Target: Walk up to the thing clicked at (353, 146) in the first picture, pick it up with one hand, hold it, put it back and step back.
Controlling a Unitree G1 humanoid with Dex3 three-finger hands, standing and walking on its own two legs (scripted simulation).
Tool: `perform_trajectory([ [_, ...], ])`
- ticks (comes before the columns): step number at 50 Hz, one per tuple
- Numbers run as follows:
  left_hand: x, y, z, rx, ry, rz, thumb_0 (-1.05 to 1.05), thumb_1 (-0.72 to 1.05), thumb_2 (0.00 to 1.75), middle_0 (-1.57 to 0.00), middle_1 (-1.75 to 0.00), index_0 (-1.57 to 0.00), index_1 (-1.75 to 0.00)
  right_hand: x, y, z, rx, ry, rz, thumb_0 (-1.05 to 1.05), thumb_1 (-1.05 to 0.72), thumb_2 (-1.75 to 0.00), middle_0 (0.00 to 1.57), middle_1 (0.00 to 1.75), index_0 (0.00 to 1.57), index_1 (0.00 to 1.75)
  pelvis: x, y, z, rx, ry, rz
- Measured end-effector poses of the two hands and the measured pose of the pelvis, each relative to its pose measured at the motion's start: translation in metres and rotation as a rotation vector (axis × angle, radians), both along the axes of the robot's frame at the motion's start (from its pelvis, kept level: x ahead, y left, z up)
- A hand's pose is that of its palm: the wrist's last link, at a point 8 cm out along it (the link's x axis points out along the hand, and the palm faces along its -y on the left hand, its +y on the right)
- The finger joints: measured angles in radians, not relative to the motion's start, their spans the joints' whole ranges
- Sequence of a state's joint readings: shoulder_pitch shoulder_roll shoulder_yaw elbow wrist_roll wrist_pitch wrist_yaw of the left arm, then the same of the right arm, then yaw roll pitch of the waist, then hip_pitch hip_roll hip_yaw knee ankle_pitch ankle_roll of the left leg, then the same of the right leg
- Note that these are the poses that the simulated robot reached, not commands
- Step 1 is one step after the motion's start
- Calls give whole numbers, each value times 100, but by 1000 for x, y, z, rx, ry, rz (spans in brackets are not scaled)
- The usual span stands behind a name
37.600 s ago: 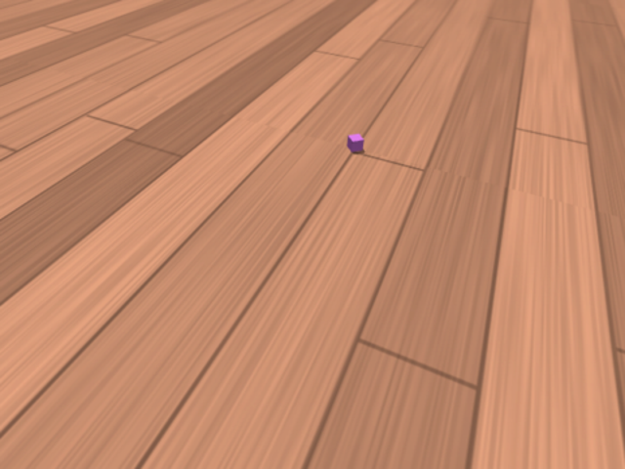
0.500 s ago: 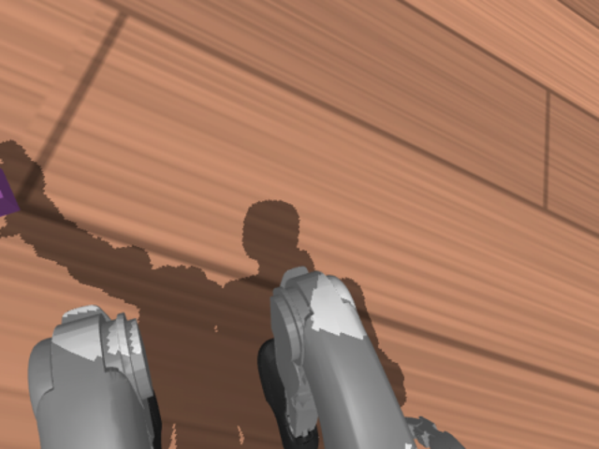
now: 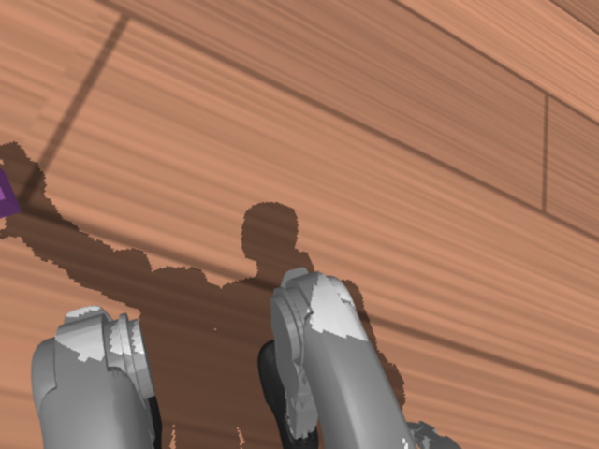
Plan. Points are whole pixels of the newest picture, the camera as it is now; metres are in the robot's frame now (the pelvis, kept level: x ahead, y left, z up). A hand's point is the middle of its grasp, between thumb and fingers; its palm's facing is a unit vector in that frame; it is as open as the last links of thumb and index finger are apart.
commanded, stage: rise first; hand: left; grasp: from above
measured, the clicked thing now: out of the picture +0.50 +0.36 -0.29
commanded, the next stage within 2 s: approach in 1.68 s
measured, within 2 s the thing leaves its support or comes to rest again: neither
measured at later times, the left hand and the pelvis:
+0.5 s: hand out of the picture +0.46 +0.39 -0.16, palm faces -0.40 -0.14 -0.91, open 13.3 cm; pelvis +0.00 +0.00 +0.00, yaw +0 degrees
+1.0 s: hand out of the picture +0.46 +0.39 -0.15, palm faces -0.39 -0.14 -0.91, open 13.5 cm; pelvis +0.00 +0.00 +0.00, yaw +0 degrees
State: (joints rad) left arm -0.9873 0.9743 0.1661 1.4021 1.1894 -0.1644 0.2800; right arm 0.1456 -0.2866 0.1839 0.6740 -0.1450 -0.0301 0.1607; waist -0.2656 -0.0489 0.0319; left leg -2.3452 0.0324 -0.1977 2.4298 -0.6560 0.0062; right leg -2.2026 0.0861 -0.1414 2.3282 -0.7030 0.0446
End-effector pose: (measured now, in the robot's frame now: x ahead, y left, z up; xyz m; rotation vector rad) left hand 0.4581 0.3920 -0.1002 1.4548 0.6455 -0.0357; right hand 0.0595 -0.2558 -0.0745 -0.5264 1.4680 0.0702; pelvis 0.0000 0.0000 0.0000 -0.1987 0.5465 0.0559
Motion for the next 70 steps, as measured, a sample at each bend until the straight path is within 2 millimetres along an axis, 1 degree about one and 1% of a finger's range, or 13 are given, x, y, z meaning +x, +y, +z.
perform_trajectory([
  [7, -2, -1, -4, -11, 1, -5, 0, -37, 86, -26, -84, -24, -85, 3, -1, -1, 0, -5, 10, 0, -90, -89, 21, 30, 20, 30, -1, 0, -1, 1, -4, -2],
  [14, 1, 0, -4, -8, -24, -3, 0, -38, 87, -25, -85, -24, -86, 4, -1, -1, -6, -12, 17, 0, -90, -89, 21, 30, 20, 30, -1, 0, -3, 1, -8, -2],
  [22, 3, 0, 1, 11, -17, 4, 0, -38, 87, -25, -85, -23, -86, 2, -1, -2, 3, -10, 5, 0, -90, -89, 21, 30, 20, 30, 0, 0, -3, 1, 0, -1],
  [29, 0, -3, -2, 0, 14, 2, 0, -38, 87, -25, -85, -23, -86, 1, -1, -4, 17, 2, 1, 0, -90, -89, 21, 30, 20, 30, 1, -1, -1, 5, 4, -1],
  [35, 2, -4, -3, -12, -7, -5, 0, -39, 87, -24, -86, -23, -87, 2, -2, -4, 11, 3, 10, 0, -90, -89, 21, 30, 20, 30, 0, -2, -2, 7, -3, -2],
  [42, 6, -5, 0, -1, -27, -10, 0, -41, 89, -22, -87, -21, -88, 2, -4, -2, 1, -6, 8, 0, -90, -89, 21, 30, 20, 30, 0, -2, -3, 3, -4, -3],
  [49, 5, -4, 4, 7, -17, 0, 0, -42, 90, -22, -87, -20, -89, 1, -2, -2, 7, -12, 1, 0, -89, -89, 21, 30, 20, 30, 0, -1, -2, 3, -2, -2],
  [56, 1, -2, -1, -3, 11, 5, 0, -42, 89, -21, -88, -20, -89, 0, -1, -1, 7, -10, 4, 0, -89, -89, 21, 30, 20, 30, -1, -1, -2, 3, -7, -2],
  [61, 1, -2, -4, -11, 0, -8, 0, -42, 89, -22, -88, -20, -89, -2, -1, -1, 0, -2, 12, 0, -90, -89, 21, 30, 20, 30, -2, -1, -3, 3, -12, 0],
  [70, 3, -2, 2, 6, -20, -12, 0, -44, 91, -21, -88, -19, -89, 0, -3, -2, -2, -4, 8, 0, -89, -89, 21, 30, 20, 30, -1, -1, -3, 2, -6, -1],
])
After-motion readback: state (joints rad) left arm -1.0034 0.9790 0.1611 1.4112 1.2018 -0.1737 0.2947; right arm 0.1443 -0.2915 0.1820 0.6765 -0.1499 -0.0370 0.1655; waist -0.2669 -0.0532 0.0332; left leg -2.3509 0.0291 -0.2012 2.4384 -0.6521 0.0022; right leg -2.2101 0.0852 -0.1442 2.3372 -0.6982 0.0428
